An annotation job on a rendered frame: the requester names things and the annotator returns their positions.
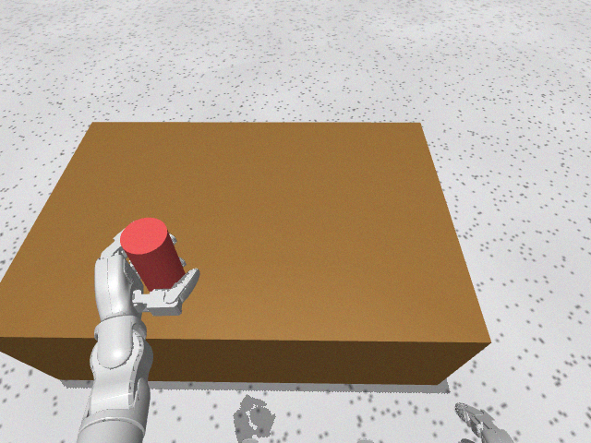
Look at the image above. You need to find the can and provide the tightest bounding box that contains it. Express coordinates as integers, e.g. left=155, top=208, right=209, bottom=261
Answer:
left=120, top=218, right=185, bottom=292

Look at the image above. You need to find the right robot hand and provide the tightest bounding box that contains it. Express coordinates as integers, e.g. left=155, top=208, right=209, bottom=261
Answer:
left=455, top=402, right=514, bottom=443

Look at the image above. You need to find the left robot arm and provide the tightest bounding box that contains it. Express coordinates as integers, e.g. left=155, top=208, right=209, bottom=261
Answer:
left=77, top=315, right=153, bottom=443

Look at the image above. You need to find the left robot hand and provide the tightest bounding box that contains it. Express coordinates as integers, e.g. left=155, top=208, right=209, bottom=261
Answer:
left=94, top=230, right=200, bottom=322

